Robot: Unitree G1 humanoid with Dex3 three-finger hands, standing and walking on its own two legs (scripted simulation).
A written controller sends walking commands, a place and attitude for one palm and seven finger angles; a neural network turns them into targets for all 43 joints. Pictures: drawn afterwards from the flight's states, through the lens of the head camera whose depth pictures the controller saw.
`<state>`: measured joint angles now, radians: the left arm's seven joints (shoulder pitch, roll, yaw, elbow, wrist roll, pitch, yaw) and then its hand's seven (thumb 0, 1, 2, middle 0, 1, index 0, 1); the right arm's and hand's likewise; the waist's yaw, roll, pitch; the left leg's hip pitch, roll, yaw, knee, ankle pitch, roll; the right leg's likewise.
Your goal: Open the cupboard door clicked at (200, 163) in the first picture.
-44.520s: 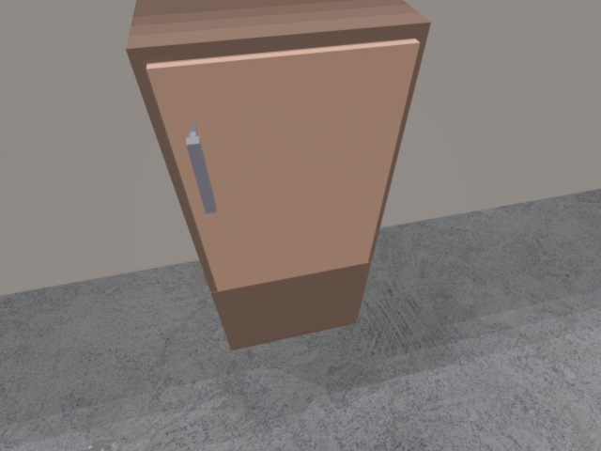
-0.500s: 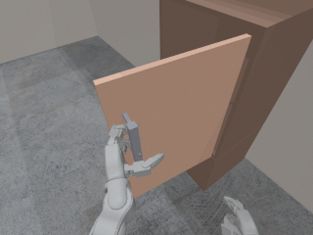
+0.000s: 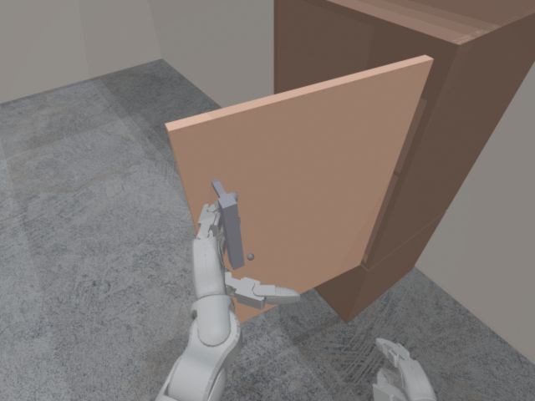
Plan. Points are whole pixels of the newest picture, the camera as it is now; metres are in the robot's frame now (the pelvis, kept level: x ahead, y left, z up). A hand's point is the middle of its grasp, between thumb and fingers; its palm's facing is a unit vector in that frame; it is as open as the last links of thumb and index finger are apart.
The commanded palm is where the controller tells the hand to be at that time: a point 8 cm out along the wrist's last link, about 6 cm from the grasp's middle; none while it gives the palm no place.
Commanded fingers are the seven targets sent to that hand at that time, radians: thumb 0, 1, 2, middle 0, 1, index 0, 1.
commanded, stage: slide the hand sideways off the handle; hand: left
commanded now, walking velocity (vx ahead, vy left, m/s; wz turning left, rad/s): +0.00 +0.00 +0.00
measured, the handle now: (227, 226) +0.35 +0.09 +0.09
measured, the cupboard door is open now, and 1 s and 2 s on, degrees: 80 84 84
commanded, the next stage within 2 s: draw the hand back to the body in 1.20 s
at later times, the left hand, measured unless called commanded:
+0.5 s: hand (238, 290) +0.25 +0.06 +0.09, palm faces -0.17 -0.99 -0.01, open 16.3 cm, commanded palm +0.22 +0.12 +0.09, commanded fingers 0.00 -0.50 0.30 -0.15 -0.30 -0.15 -0.30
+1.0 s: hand (191, 315) +0.21 +0.12 +0.08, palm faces -0.10 -0.99 -0.04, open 16.3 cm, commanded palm +0.18 +0.18 +0.09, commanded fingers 0.00 -0.50 0.30 -0.15 -0.30 -0.15 -0.30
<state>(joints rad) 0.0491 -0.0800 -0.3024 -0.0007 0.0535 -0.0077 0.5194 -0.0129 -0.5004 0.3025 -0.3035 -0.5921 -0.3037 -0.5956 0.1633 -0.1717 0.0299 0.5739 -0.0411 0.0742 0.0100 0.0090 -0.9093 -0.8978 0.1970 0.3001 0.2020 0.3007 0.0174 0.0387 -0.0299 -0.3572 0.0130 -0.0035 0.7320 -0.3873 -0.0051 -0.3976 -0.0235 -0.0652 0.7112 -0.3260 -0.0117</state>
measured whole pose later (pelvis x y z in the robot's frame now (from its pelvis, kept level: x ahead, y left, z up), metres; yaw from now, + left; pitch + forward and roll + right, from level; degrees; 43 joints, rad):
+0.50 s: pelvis +0.01 +0.00 +0.00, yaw -1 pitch +2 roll +0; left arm 0.25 0.09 -0.20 -0.17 -0.07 -0.08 -0.01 -0.01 -0.50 0.30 -0.16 -0.31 -0.15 -0.31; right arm 0.24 -0.20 0.06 0.48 0.01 -0.06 -0.01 0.01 -0.91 -0.90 0.20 0.30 0.20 0.30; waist 0.01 0.03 -0.04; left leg -0.38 0.01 0.02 0.76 -0.41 0.00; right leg -0.44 -0.03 -0.04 0.76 -0.35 -0.01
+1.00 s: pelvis +0.02 +0.00 -0.01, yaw +0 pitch +5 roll +0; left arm 0.55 0.17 -0.04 -0.36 -0.17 -0.17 -0.16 -0.01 -0.50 0.30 -0.16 -0.30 -0.16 -0.30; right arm 0.28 -0.23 0.03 0.46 0.02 -0.15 -0.04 0.01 -0.91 -0.90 0.20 0.30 0.20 0.30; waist 0.02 0.05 -0.08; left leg -0.46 0.02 -0.01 0.84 -0.47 -0.01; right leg -0.50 -0.02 -0.07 0.83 -0.41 -0.01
